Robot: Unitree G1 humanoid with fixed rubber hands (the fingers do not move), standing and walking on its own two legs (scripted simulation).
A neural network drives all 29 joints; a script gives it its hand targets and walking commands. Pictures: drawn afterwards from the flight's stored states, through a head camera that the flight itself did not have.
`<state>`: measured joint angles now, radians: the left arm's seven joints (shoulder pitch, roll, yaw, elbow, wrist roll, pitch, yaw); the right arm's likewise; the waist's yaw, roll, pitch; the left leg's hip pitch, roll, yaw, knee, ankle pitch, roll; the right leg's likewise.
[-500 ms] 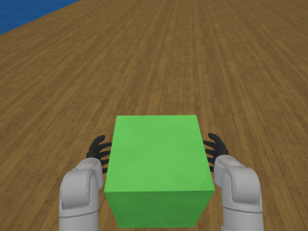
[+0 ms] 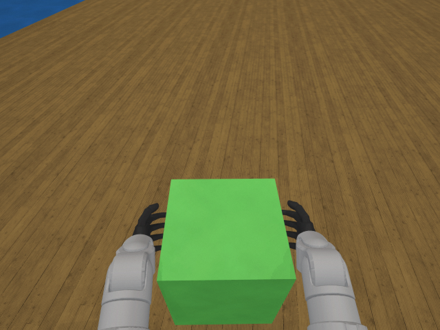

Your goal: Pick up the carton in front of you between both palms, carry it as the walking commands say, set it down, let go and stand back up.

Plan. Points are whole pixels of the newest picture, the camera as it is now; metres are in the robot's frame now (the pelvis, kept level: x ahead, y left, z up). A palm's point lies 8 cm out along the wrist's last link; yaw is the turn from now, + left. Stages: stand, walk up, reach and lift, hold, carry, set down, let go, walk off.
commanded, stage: carry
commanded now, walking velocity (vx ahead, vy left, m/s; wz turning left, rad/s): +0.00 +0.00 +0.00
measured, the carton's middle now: (223, 254) +0.30 +0.00 -0.04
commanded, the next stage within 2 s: hold in 0.70 s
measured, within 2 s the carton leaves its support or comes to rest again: neither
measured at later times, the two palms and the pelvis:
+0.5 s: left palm (140, 249) +0.26 +0.15 +0.04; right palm (306, 245) +0.27 -0.15 +0.04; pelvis -0.02 +0.00 +0.00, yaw +0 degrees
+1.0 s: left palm (132, 258) +0.24 +0.16 +0.05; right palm (304, 255) +0.25 -0.14 +0.04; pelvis -0.04 +0.01 +0.01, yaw +1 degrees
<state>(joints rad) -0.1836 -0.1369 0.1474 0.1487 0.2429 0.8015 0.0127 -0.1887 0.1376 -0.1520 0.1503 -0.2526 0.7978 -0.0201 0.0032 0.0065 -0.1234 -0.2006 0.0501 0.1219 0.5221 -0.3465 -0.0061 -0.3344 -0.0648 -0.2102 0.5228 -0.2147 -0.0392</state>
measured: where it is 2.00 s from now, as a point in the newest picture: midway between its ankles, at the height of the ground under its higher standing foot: outside the picture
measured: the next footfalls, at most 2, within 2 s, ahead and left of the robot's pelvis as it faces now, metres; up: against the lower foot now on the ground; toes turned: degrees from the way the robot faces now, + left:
none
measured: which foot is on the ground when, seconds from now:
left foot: down 0.00-1.00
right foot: down 0.00-1.00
